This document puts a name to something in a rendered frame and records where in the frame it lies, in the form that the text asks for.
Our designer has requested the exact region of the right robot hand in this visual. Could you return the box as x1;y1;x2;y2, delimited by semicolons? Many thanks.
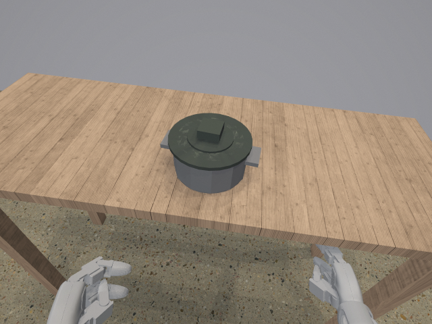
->
309;244;364;311

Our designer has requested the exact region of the knob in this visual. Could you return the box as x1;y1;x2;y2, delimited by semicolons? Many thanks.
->
197;117;225;142

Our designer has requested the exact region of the lid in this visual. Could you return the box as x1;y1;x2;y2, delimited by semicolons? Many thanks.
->
168;113;252;171

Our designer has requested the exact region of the table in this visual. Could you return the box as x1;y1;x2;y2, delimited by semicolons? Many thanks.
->
0;73;432;324

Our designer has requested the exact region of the right robot forearm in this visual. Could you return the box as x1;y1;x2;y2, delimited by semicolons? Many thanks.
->
337;301;378;324

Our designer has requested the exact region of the pot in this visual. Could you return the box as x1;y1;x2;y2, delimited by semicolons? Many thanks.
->
160;130;261;194

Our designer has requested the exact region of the left robot hand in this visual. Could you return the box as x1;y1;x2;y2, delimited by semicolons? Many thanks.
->
47;256;132;324

